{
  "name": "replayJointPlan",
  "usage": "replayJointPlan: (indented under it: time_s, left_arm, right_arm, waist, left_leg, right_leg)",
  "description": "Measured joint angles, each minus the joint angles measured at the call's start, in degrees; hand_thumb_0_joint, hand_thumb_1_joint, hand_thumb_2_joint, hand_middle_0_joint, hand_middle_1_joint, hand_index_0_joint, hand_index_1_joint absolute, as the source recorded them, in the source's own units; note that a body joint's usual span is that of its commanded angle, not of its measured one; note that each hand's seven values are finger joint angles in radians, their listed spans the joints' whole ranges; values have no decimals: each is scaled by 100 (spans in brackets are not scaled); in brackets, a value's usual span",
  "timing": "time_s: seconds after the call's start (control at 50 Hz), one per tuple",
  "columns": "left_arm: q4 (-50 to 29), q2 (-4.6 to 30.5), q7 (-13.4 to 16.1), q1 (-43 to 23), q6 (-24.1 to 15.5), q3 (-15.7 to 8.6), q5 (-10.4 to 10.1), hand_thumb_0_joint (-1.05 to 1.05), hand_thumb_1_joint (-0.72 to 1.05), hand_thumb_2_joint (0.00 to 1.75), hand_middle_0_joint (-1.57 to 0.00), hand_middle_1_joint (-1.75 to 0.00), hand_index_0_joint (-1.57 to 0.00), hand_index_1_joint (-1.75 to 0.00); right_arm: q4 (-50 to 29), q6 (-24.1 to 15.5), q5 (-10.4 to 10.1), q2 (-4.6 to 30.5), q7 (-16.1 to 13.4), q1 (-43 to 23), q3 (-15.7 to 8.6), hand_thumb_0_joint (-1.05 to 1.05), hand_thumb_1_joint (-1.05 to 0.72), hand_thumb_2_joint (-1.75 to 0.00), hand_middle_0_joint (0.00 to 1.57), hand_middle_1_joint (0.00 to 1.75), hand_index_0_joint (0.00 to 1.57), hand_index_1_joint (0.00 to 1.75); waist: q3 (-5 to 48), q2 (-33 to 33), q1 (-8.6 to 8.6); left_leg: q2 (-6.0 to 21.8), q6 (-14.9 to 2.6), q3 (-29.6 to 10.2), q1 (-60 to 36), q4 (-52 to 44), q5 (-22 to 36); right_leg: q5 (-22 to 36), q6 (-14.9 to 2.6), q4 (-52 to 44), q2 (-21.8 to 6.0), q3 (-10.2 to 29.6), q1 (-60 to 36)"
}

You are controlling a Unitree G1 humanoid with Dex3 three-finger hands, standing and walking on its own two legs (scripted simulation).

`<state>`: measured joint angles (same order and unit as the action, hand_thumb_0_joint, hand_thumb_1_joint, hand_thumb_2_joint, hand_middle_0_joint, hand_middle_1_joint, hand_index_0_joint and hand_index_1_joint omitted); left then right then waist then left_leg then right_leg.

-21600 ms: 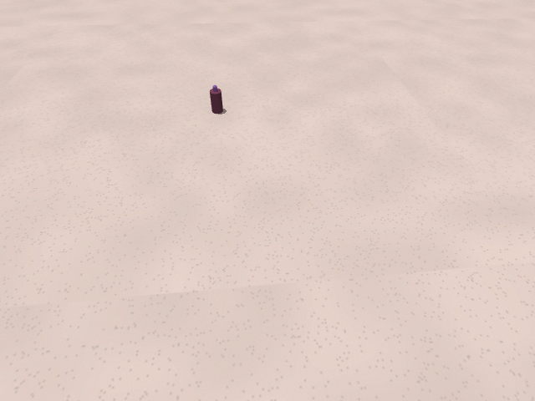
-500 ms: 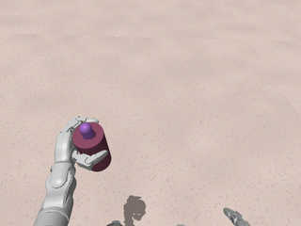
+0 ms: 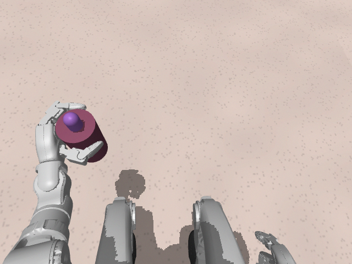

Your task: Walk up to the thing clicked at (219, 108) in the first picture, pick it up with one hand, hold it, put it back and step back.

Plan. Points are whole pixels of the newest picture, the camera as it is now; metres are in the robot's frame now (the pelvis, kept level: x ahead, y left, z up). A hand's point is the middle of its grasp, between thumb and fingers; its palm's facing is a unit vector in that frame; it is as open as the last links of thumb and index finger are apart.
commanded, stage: crouch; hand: left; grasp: from the side
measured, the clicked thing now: (83, 135) +0.41 +0.21 -0.04
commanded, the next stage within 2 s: lower in 1.08 s
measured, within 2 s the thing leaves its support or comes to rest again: neither
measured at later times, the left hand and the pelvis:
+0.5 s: hand (97, 150) +0.43 +0.22 -0.22, palm faces +0.21 -0.98 -0.06, open 10.7 cm; pelvis -0.04 +0.00 -0.17, yaw -3 degrees
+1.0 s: hand (103, 155) +0.44 +0.22 -0.30, palm faces +0.18 -0.98 -0.06, open 10.7 cm; pelvis -0.04 +0.00 -0.23, yaw -6 degrees
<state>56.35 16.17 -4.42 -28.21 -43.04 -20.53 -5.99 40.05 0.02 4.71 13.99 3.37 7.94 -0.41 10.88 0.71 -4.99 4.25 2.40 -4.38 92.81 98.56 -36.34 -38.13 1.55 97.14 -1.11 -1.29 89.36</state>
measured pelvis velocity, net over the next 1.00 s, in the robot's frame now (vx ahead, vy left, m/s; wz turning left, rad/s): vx -0.04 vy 0.00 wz -0.11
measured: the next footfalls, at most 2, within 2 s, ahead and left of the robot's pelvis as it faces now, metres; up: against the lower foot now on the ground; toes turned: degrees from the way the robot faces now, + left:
none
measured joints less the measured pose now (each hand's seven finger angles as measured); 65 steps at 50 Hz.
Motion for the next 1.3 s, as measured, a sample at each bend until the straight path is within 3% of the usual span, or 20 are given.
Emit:
replayJointPlan:
  time_s: [0.16,0.26,0.38,0.68,1.04,1.3]
  left_arm:
    - [523,273,-54,-590,-133,-187,174,-2,-46,109,-64,-100,-68,-101]
    - [745,445,-71,-833,-170,-438,328,-2,-46,109,-64,-100,-69,-101]
    - [932,704,-80,-1078,-146,-725,396,-2,-47,109,-64,-100,-69,-101]
    - [1089,1141,-197,-1290,-23,-999,405,-2,-47,109,-65,-100,-69,-101]
    - [931,1491,-216,-1169,-107,-1107,381,-2,-47,109,-65,-100,-69,-100]
    - [947,1669,-64,-1073,-228,-1001,358,-2,-47,110,-65,-100,-69,-100]
  right_arm:
    - [79,-10,117,-24,91,-163,113,0,-92,-92,20,30,20,30]
    - [112,24,175,7,142,-220,188,0,-93,-92,20,30,20,30]
    - [201,86,242,61,162,-261,259,0,-93,-92,20,30,20,30]
    - [209,240,378,222,191,-293,567,0,-93,-92,20,30,20,30]
    - [37,342,629,388,303,-612,949,0,-92,-91,20,30,20,30]
    - [-43,418,741,432,375,-770,1201,0,-93,-91,20,30,20,30]
  waist:
    - [-71,-46,-97]
    - [-198,-79,-221]
    - [-389,-157,-340]
    - [-880,-240,-515]
    - [-1386,-415,-614]
    - [-1633,-545,-666]
  left_leg:
    - [-53,22,-116,1333,1185,-123]
    - [-82,56,-208,2000,1888,-177]
    - [-107,100,-321,2607,2602,-186]
    - [-195,141,-598,3427,3691,-147]
    - [-256,193,-936,3762,4386,-253]
    - [-299,197,-1101,3806,4626,-313]
  right_leg:
    - [-162,9,1205,10,23,1312]
    - [-236,13,1915,35,25,1969]
    - [-245,22,2630,88,22,2580]
    - [-172,96,3593,186,-61,3312]
    - [-194,177,4089,293,-242,3545]
    - [-229,205,4206,325,-349,3500]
